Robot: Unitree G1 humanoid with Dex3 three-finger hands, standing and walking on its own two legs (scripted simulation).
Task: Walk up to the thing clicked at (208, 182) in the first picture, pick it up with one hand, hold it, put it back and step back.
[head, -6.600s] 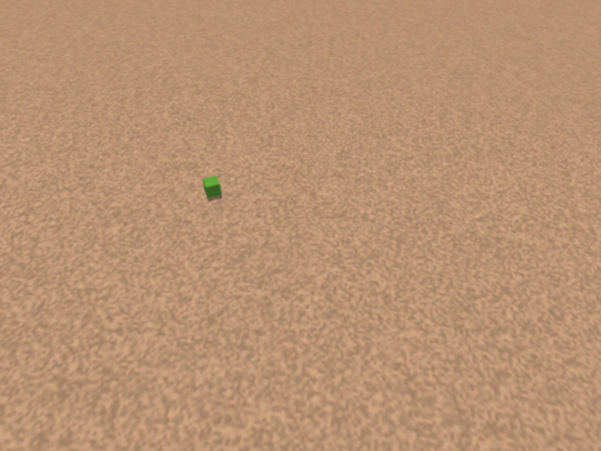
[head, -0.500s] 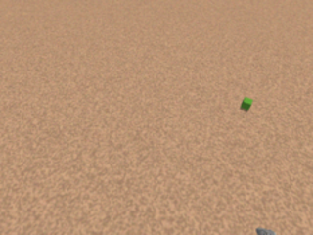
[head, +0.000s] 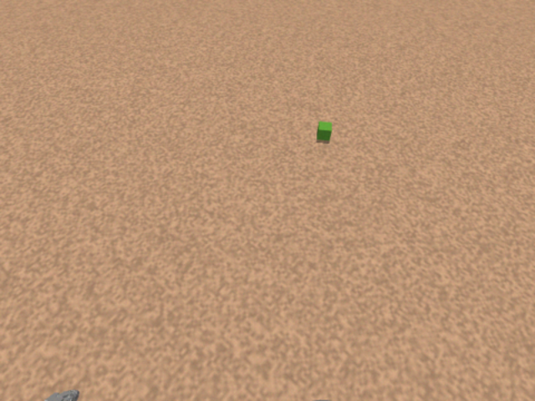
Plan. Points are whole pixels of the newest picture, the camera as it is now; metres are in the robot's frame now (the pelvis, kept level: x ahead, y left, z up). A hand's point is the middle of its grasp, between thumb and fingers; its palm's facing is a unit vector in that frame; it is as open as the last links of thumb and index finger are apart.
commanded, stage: walk up
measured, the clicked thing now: (324, 131) +1.47 -0.39 -0.72
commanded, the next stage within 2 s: stand in 1.18 s
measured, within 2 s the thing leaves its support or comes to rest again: neither
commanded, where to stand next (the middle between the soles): +0.09 +0.01 m, yaw -15 degrees
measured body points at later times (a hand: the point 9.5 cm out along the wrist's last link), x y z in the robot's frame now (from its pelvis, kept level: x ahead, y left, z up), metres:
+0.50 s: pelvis +0.01 +0.00 +0.00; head +0.04 +0.01 +0.45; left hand +0.16 +0.30 -0.12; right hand +0.03 -0.32 -0.10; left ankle +0.07 +0.13 -0.72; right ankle -0.02 -0.12 -0.69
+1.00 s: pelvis +0.01 -0.01 +0.01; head +0.02 -0.01 +0.46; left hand +0.19 +0.26 -0.11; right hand +0.02 -0.31 -0.12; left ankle +0.06 +0.13 -0.72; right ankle -0.01 -0.13 -0.72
